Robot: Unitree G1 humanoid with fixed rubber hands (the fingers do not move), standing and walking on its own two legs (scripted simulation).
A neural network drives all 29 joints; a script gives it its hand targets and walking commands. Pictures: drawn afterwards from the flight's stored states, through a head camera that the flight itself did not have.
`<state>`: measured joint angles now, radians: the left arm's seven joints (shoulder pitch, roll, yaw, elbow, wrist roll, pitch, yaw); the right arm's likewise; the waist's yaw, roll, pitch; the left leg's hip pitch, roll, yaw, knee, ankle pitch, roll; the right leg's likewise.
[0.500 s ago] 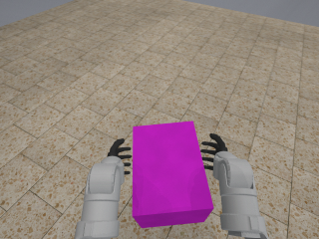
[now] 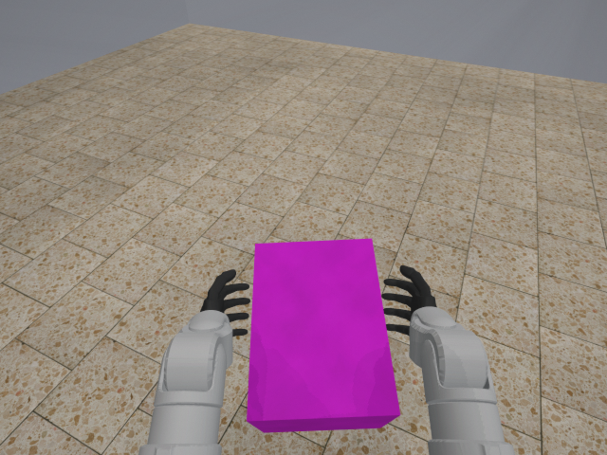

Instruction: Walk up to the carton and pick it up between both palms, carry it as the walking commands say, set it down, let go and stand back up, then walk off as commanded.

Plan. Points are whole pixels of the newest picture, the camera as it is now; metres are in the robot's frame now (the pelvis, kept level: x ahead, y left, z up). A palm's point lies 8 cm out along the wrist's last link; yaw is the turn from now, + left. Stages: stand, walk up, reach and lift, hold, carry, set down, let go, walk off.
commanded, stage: carry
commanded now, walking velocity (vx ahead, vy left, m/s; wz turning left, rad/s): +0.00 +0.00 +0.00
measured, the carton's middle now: (317, 335) +0.32 -0.01 -0.04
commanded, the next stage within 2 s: none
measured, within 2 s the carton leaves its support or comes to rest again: neither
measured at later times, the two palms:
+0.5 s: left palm (219, 352) +0.23 +0.12 +0.06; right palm (441, 348) +0.23 -0.15 +0.07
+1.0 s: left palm (215, 352) +0.24 +0.12 +0.06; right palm (436, 347) +0.24 -0.15 +0.06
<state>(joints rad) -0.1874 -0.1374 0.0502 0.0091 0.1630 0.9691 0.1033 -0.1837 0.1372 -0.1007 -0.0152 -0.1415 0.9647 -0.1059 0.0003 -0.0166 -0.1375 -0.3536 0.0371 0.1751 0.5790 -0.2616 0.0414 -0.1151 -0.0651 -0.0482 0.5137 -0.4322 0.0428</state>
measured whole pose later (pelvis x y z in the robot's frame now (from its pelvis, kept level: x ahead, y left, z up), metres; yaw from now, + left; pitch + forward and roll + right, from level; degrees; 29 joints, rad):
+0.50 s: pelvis -0.04 -0.01 +0.00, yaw +0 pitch +1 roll +0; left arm -0.21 -0.14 0.07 0.05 0.18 0.96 0.10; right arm -0.20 0.14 -0.11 0.03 -0.15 0.95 -0.11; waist 0.00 0.00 -0.13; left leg -0.38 0.06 0.16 0.51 -0.15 0.03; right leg -0.18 -0.04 -0.06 0.53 -0.38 0.02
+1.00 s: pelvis -0.05 -0.01 +0.00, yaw +0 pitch +2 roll +0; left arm -0.20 -0.14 0.07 0.07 0.18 0.90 0.09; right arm -0.21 0.14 -0.12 0.05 -0.16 0.89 -0.10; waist 0.00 -0.01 -0.12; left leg -0.39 0.06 0.17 0.52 -0.16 0.04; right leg -0.19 -0.04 -0.06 0.54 -0.38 0.02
